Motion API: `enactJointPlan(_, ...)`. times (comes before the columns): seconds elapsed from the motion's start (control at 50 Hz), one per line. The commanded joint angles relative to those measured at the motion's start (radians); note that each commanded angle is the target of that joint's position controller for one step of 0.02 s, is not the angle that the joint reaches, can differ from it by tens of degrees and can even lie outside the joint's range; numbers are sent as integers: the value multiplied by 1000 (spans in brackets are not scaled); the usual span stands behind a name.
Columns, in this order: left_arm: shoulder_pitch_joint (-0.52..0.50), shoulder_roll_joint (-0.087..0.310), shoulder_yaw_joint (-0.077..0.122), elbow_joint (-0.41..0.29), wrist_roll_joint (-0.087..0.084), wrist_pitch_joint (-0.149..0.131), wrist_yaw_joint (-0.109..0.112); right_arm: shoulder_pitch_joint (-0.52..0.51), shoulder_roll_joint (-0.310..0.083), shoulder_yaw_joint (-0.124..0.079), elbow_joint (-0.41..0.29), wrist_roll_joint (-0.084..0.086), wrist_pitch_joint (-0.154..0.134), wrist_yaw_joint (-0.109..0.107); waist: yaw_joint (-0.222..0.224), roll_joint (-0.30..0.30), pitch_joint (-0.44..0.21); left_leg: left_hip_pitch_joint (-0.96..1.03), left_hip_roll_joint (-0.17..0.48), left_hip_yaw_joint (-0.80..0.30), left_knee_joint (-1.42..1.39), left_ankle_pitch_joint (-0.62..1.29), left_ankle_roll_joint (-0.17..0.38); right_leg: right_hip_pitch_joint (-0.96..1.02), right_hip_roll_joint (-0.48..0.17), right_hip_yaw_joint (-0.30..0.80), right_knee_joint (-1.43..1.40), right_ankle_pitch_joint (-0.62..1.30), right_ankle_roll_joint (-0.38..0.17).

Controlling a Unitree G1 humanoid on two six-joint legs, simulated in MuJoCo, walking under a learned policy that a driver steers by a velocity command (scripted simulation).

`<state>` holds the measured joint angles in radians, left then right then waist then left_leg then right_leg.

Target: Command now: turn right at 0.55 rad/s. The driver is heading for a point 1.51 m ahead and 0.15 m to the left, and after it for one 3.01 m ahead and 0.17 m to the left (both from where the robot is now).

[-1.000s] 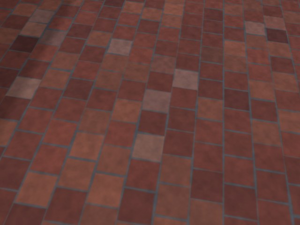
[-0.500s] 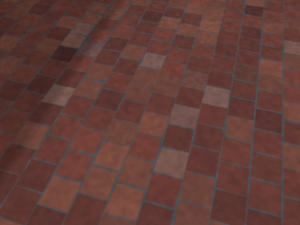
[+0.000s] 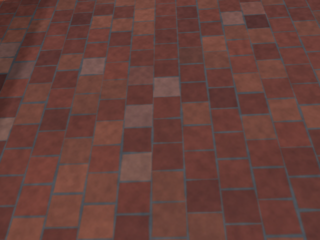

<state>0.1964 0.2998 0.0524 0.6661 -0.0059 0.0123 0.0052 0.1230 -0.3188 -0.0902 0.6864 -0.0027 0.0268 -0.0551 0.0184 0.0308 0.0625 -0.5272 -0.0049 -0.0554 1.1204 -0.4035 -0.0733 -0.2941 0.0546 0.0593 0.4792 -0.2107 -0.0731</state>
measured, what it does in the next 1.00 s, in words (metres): steps to the left: left foot, then left foot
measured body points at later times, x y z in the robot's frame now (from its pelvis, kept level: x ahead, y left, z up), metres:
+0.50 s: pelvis +0.02 +0.04 +0.00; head +0.03 +0.05 +0.45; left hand +0.21 +0.28 -0.11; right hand +0.12 -0.23 -0.10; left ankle +0.03 +0.15 -0.74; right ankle +0.02 -0.08 -0.74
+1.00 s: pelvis +0.07 +0.08 -0.02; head +0.11 +0.11 +0.43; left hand +0.13 +0.39 -0.14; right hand +0.30 -0.16 -0.08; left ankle +0.11 +0.19 -0.75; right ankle +0.02 -0.08 -0.73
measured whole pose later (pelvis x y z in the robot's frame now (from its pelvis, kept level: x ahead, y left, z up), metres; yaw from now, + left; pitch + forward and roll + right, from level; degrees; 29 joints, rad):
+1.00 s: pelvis +0.07 +0.08 -0.02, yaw +8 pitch +2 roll -1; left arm 0.24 0.33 0.08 0.71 0.00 0.00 0.02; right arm 0.14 -0.32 -0.06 0.56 0.02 0.03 0.03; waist 0.04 -0.02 0.05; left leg -0.41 0.00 0.02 0.63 -0.22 0.03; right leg -0.24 -0.09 -0.09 0.69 -0.46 0.05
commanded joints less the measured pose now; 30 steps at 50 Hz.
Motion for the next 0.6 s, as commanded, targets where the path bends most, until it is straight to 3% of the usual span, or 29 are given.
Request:
enactJointPlan(0.02,-22,170,47,-77,-4,-8,21,-7,-66,-18,-62,1,-17,0,-9,-137,-137,-67,3,-39,-85,61,-16,181,-231,293,-153,241,-151)
enactJointPlan(0.14,-25,191,59,-92,-2,10,27,-43,-63,-13,-65,6,-35,15,13,-171,-111,21,-18,-57,-315,54,-24,126,-210,388,-154,54,-155)
enactJointPlan(0.24,-45,171,49,-95,2,22,15,-13,-68,-10,-54,14,-54,36,20,-183,-142,150,-15,-30,-447,35,0,125,-215,426,-100,189,-154)
enactJointPlan(0.3,-71,143,35,-91,-11,29,16,45,-50,-4,-35,7,-68,51,-30,-163,-143,311,-10,-6,-732,230,41,94,-170,412,-47,226,-101)
enactJointPlan(0.32,-37,118,26,-84,-4,25,17,50,-79,-7,-39,-9,-71,50,-20,-114,-151,397,67,-69,-777,341,69,44,-133,379,-13,122,-48)
enactJointPlan(0.34,26,68,9,-76,22,16,15,36,-131,-8,-55,-28,-69,47,36,82,-174,453,233,-240,-802,531,142,-9,-32,243,127,-111,14)
enactJointPlan(0.36,13,79,15,-83,21,10,16,-17,-87,15,-45,-53,-71,52,68,192,-117,323,305,-347,-818,534,273,-19,12,144,120,-270,65)
enactJointPlan(0.38,22,104,19,-58,37,7,20,-71,-22,36,-63,-40,-76,58,61,140,-107,286,275,-321,-833,438,283,48,-35,127,115,-244,102)
enactJointPlan(0.4,-1,91,19,-49,41,3,18,-67,-22,38,-52,-26,-76,61,53,121,-105,297,203,-267,-818,344,229,75,-39,113,28,-126,107)
enactJointPlan(0.42,-36,78,17,-41,44,4,17,-37,-61,28,-43,-10,-75,61,25,115,-96,292,149,-226,-805,270,183,109,-36,111,-21,-34,110)
enactJointPlan(0.44,-61,88,21,-49,44,5,16,-14,-89,22,-35,-1,-74,58,8,111,-76,269,139,-227,-807,227,163,128,-42,110,-36,18,109)
enactJointPlan(0.46,-70,86,21,-51,38,4,14,0,-106,22,-32,-1,-73,55,9,106,-63,240,129,-226,-808,203,151,149,-44,98,-34,33,100)
enactJointPlan(0.5,-48,107,28,-43,27,-2,18,-1,-124,18,-50,1,-67,53,8,88,-47,221,118,-238,-804,173,154,131,-38,61,1,6,75)
enactJointPlan(0.6,-36,94,43,-44,21,-20,25,14,-140,2,-87,23,-42,40,-5,40,-92,258,102,-293,-697,363,196,101,-40,20,41,57,74)
Velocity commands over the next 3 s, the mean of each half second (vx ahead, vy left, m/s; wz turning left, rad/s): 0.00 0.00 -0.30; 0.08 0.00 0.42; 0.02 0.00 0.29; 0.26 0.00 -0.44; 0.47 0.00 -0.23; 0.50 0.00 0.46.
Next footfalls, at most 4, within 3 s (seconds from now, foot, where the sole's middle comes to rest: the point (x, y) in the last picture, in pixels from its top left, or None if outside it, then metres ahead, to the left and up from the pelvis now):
0.32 left None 0.07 0.15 -0.78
0.98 left None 0.15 0.19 -0.78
1.42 right None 0.21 -0.02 -0.78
1.96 right None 0.36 -0.07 -0.78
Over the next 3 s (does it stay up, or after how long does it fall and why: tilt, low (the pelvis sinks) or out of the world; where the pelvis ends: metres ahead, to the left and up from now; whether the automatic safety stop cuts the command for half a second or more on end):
stays up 0.84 -0.03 -0.02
